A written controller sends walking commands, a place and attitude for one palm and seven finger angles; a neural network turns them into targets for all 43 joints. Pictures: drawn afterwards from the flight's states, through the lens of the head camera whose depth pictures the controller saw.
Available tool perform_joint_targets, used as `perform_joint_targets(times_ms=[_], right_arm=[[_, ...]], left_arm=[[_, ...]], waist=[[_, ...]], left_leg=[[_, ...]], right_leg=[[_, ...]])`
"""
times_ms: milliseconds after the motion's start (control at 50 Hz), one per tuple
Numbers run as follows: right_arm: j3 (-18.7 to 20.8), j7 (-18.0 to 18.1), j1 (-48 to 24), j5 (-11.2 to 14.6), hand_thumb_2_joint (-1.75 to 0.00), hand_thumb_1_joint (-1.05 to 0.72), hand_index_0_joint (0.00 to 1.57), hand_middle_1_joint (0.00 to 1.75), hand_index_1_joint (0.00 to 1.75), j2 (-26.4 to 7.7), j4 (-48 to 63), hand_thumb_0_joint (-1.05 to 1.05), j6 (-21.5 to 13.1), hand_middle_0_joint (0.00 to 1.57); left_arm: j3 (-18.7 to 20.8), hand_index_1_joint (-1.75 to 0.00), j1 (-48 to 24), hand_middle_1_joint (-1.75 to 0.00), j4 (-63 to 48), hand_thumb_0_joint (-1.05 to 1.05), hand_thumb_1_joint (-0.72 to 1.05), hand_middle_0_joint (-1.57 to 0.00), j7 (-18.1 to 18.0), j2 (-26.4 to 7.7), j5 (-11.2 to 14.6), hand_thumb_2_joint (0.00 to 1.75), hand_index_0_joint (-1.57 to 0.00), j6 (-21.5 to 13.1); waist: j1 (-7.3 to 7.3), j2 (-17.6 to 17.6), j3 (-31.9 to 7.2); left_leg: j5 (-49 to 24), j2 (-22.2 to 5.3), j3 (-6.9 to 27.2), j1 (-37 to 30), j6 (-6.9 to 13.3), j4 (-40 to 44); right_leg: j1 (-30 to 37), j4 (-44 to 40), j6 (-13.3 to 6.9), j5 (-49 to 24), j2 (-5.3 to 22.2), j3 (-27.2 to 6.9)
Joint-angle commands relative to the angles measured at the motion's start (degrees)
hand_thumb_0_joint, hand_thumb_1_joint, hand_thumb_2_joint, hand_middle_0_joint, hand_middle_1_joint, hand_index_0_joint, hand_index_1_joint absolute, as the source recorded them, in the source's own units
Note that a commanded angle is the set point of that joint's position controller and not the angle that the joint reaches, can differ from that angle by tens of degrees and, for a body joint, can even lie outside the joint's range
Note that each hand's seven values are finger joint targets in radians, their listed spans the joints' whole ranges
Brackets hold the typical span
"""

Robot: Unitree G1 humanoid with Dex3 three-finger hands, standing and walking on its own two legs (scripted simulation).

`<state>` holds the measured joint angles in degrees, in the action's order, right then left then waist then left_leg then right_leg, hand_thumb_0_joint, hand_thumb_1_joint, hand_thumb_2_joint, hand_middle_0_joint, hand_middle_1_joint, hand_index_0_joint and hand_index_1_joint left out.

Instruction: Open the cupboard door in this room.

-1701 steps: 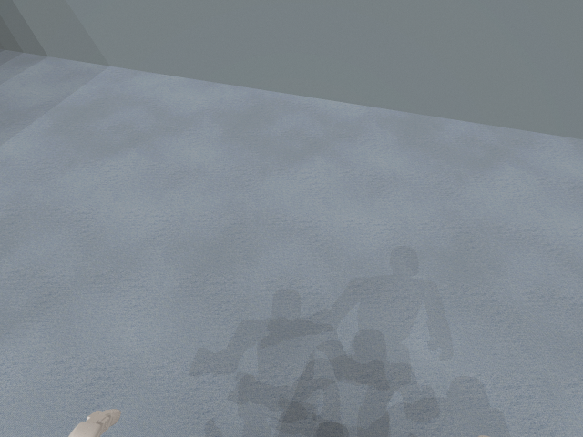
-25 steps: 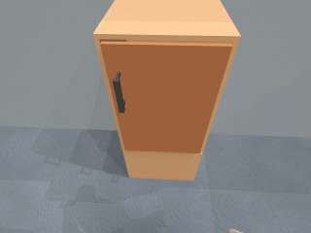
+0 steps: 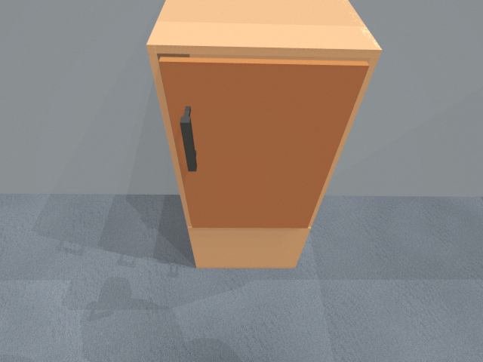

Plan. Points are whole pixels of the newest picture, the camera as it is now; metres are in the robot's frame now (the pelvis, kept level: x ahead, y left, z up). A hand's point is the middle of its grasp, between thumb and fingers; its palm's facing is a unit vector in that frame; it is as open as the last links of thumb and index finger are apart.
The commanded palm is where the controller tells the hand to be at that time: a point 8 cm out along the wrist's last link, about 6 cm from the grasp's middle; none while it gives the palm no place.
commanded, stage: look again from close up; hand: left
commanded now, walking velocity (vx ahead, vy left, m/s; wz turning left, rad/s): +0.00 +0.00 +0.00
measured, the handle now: (190, 140) +0.55 +0.15 +0.03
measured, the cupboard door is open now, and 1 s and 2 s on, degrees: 0 0 0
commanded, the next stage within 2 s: raise the hand with hooked fingers in 0.52 s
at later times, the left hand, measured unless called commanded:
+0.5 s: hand out of the picture +0.03 +0.15 -0.18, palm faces +0.01 -0.98 -0.18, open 7.3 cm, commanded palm none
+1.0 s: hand (164, 321) +0.19 +0.14 -0.04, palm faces +0.05 -1.00 -0.02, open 8.3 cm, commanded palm +0.15 +0.22 -0.04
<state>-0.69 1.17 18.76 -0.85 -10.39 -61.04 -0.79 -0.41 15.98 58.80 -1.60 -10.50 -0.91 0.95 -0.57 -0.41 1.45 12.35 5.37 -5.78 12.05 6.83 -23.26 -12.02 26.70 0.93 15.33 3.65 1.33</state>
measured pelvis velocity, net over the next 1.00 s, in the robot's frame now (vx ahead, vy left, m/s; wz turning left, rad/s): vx -0.01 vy -0.08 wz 0.04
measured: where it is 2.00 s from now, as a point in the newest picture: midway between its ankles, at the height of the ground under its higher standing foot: outside the picture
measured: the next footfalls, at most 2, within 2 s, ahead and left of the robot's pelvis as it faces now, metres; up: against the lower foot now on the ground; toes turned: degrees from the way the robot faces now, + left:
none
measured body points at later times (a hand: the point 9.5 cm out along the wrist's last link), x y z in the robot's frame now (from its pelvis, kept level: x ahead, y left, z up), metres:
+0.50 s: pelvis +0.03 -0.02 +0.00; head +0.04 -0.01 +0.45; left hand +0.03 +0.20 -0.16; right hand +0.05 -0.25 -0.16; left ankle +0.00 +0.04 -0.74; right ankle -0.01 -0.15 -0.74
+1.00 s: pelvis -0.01 -0.08 -0.06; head +0.03 -0.07 +0.39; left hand +0.18 +0.19 -0.03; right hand +0.20 -0.33 -0.11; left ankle +0.01 +0.04 -0.74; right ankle +0.01 -0.14 -0.74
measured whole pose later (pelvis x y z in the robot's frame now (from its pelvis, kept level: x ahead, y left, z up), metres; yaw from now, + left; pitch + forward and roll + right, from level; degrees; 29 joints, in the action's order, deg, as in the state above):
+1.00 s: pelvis -0.01 -0.08 -0.06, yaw +2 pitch +11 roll +2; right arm 2.7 0.6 9.9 1.7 -15.5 -32.5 -13.0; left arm 14.6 18.8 16.7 22.6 -13.4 17.6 -29.0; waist -1.1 -2.7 -7.5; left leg 25.1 0.8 -2.4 39.8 0.4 -54.1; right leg -40.1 56.0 -4.7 27.0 -1.3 4.2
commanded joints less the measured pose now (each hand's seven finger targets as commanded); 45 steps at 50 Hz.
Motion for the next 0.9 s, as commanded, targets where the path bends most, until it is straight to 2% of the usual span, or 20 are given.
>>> perform_joint_targets(times_ms=[0,200,300,480,580,600,620,640,660,680,700,720,740,760,780,800,820,840,860,880], right_arm=[[0.89,0.7,0.3,0.17,-0.9,-0.9,0.2,0.3,0.3,-6.46,2.19,0.0,-1.67,0.2],[0.84,1.16,0.74,0.33,-0.9,-0.9,0.2,0.3,0.3,-5.43,0.03,0.0,-1.89,0.2],[0.8,1.13,-0.09,0.37,-0.9,-0.9,0.2,0.3,0.3,-5.48,-0.51,0.0,-1.9,0.2],[0.87,1.17,-1.57,0.3,-0.9,-0.9,0.2,0.3,0.3,-5.84,-0.68,0.0,-1.95,0.2],[0.76,1.22,-2.01,0.39,-0.9,-0.9,0.2,0.3,0.3,-6.03,-0.95,0.0,-1.94,0.2],[0.88,0.8,-3.5,1.01,-0.9,-0.9,0.2,0.3,0.3,-7.21,2.92,0.0,-1.67,0.2],[3.99,1.85,0.49,3.27,-0.9,-0.9,0.2,0.3,0.3,-15.65,22.51,0.0,-9.63,0.2],[0.67,3.56,-4.99,2.53,-0.9,-0.9,0.2,0.3,0.3,-9.89,18.77,0.0,-15.74,0.2],[2.11,3.73,-4.69,2.14,-0.9,-0.9,0.2,0.3,0.3,-8.83,14.44,0.0,-16.29,0.2],[2.32,2.92,-2.71,3.47,-0.9,-0.9,0.2,0.3,0.3,-6.51,14.61,0.0,-15.41,0.2],[3.22,2.18,-4.83,3.38,-0.9,-0.9,0.2,0.3,0.3,-9.52,19.74,0.0,-15.8,0.2],[4.07,1.97,-5.98,2.59,-0.9,-0.9,0.2,0.3,0.3,-10.97,21.3,0.0,-16.27,0.2],[4.26,1.95,-6.14,1.73,-0.9,-0.9,0.2,0.3,0.3,-11.75,22.8,0.0,-16.2,0.2],[4.48,1.5,-6.29,1.6,-0.9,-0.9,0.2,0.3,0.3,-12.04,24.43,0.0,-15.75,0.2],[4.42,1.18,-7.0,1.36,-0.9,-0.9,0.2,0.3,0.3,-11.76,25.76,0.0,-15.28,0.2],[4.83,1.04,-8.8,1.23,-0.9,-0.9,0.2,0.3,0.3,-11.61,27.0,0.0,-14.85,0.2],[5.3,0.84,-10.08,1.33,-0.9,-0.9,0.2,0.3,0.3,-11.54,28.35,0.0,-14.53,0.2],[5.51,0.52,-11.54,1.58,-0.9,-0.9,0.2,0.3,0.3,-11.8,30.44,0.0,-14.74,0.2],[5.86,-0.17,-11.18,2.28,-0.9,-0.9,0.2,0.3,0.3,-11.94,31.76,0.0,-14.72,0.2],[5.61,-0.64,-11.75,2.47,-0.9,-0.9,0.2,0.3,0.3,-12.3,33.62,0.0,-14.88,0.2]], left_arm=[[0.72,-0.3,2.53,-0.3,-1.11,0.0,0.9,-0.2,-0.61,-5.31,0.1,0.9,-0.2,-1.18],[0.34,-0.3,3.39,-0.3,1.44,0.0,0.9,-0.2,-0.96,-3.92,0.2,0.9,-0.2,-1.33],[0.36,-0.3,3.35,-0.3,1.88,0.0,0.9,-0.2,-1.03,-4.0,0.14,0.9,-0.2,-1.51],[0.52,-0.3,3.5,-0.3,1.99,0.0,0.9,-0.2,-1.03,-4.51,0.08,0.9,-0.2,-1.66],[0.58,-0.3,3.36,-0.3,2.04,0.0,0.9,-0.2,-0.98,-4.78,0.12,0.9,-0.2,-1.76],[0.43,-0.3,6.31,-0.3,3.36,0.0,0.9,-0.2,-3.21,-4.47,-0.6,0.9,-0.2,-2.88],[11.23,-0.32,-34.01,-0.32,-87.37,0.0,0.88,-0.2,-3.59,-19.61,9.97,0.89,-0.2,-13.69],[7.32,-0.33,-9.21,-0.33,-72.65,0.0,0.85,-0.2,-5.3,-14.25,5.22,0.88,-0.2,-10.4],[6.63,-0.34,-6.06,-0.34,-64.78,0.0,0.83,-0.21,-7.87,-10.45,6.23,0.87,-0.21,-7.3],[-2.7,-0.36,9.26,-0.36,-53.89,0.0,0.81,-0.21,-6.94,4.76,8.01,0.86,-0.21,-2.29],[-0.49,-0.37,0.22,-0.37,-62.95,0.0,0.78,-0.21,-5.82,1.71,9.85,0.85,-0.21,-3.93],[2.9,-0.39,-0.5,-0.39,-62.47,0.0,0.76,-0.21,-4.36,-1.82,9.3,0.84,-0.21,-6.5],[6.06,-0.4,0.89,-0.4,-57.94,0.0,0.74,-0.21,-2.8,-3.71,9.25,0.83,-0.21,-9.5],[8.58,-0.42,6.45,-0.42,-50.85,0.0,0.71,-0.21,-0.49,-3.81,9.7,0.82,-0.21,-12.13],[10.04,-0.43,10.64,-0.43,-46.38,0.0,0.69,-0.22,2.14,-3.0,10.85,0.81,-0.22,-15.73],[13.19,-0.45,15.77,-0.45,-42.19,0.0,0.67,-0.22,5.37,-3.46,12.49,0.8,-0.22,-19.53],[14.49,-0.47,19.32,-0.47,-41.66,0.0,0.64,-0.22,9.34,-3.21,14.54,0.79,-0.22,-23.71],[14.6,-0.48,20.04,-0.48,-42.47,0.0,0.62,-0.22,13.63,-3.19,16.31,0.78,-0.22,-27.61],[17.88,-0.5,20.68,-0.5,-40.13,0.0,0.6,-0.22,17.99,-6.04,17.55,0.77,-0.22,-30.48],[18.33,-0.51,18.56,-0.51,-40.93,0.0,0.57,-0.22,22.37,-6.99,19.08,0.76,-0.22,-33.08]], waist=[[0.93,1.21,-0.25],[0.74,1.05,-0.32],[0.69,-0.67,0.23],[0.76,0.53,-0.02],[0.84,-0.11,-0.41],[1.07,-2.5,1.3],[-5.08,9.47,-27.72],[-0.9,19.07,-25.64],[-0.17,15.84,-19.19],[-2.38,9.14,-10.77],[-1.6,6.97,-4.97],[-2.03,3.52,-4.6],[-2.37,-3.12,-2.44],[-1.18,-5.94,-1.03],[-0.21,-11.49,-2.21],[1.54,-16.19,-2.35],[2.86,-22.47,-4.29],[3.53,-23.12,-5.74],[4.36,-18.97,-7.36],[4.15,-12.89,-9.67]], left_leg=[[-5.59,-12.47,13.73,-0.18,-3.26,7.12],[-16.0,-12.17,11.26,-3.38,-3.16,4.22],[-16.31,-11.8,10.55,-3.12,-3.01,3.5],[-17.28,-11.6,9.84,-3.83,-2.92,2.8],[-17.22,-11.67,9.77,-4.04,-2.9,2.45],[-34.68,-12.83,10.62,-1.58,-5.01,-6.86],[-39.84,-8.78,12.74,-20.92,-8.6,-2.67],[-45.94,-11.64,12.2,-27.7,-9.05,2.51],[-39.7,-10.61,11.18,-17.7,-11.22,2.81],[-32.64,-10.78,11.42,-13.1,-9.84,2.83],[-27.15,-10.08,11.45,-6.48,-8.74,0.35],[-19.06,-8.9,10.58,-3.22,-8.23,-3.56],[-11.69,-7.38,10.13,2.51,-7.63,-7.52],[-7.2,-5.92,9.29,8.26,-7.35,-10.64],[-4.58,-5.17,8.94,12.87,-6.92,-13.78],[-3.29,-4.77,8.29,18.41,-6.85,-16.61],[-1.31,-4.25,7.21,23.45,-6.93,-19.21],[1.52,-3.48,6.28,27.82,-7.17,-21.7],[1.29,-3.11,5.84,29.13,-7.65,-23.69],[2.32,-2.43,5.45,30.92,-7.98,-25.46]], right_leg=[[0.63,-2.35,-3.06,-2.43,1.79,-2.9],[0.8,-2.47,-2.25,-6.16,2.05,-2.65],[1.52,-2.67,-2.31,-8.23,2.47,-3.11],[1.93,-2.54,-2.62,-10.06,2.53,-3.55],[2.53,-2.87,-2.71,-10.62,2.6,-3.74],[0.26,-2.15,-1.41,-22.1,3.39,-4.11],[-1.5,3.54,-2.14,-21.44,-2.38,1.77],[-7.12,11.57,-3.16,-3.04,-4.15,1.58],[-8.67,13.25,-2.63,4.45,-3.4,1.39],[-12.54,11.97,-1.9,6.16,-3.31,2.3],[-11.57,9.97,-1.89,4.17,-2.38,2.49],[-12.38,6.55,-2.35,2.62,-3.01,3.08],[-14.0,4.37,-2.55,0.15,-3.49,3.86],[-14.62,3.96,-2.85,-1.39,-3.32,3.85],[-16.71,6.78,-2.77,-1.93,-3.42,3.69],[-18.55,10.12,-2.7,-2.93,-3.74,3.57],[-18.64,12.62,-2.15,-3.16,-3.69,2.25],[-18.84,14.29,-1.3,-3.49,-2.77,-0.2],[-17.34,16.27,-1.42,-6.89,-1.7,-3.14],[-16.57,18.01,-1.57,-7.01,-1.01,-4.68]])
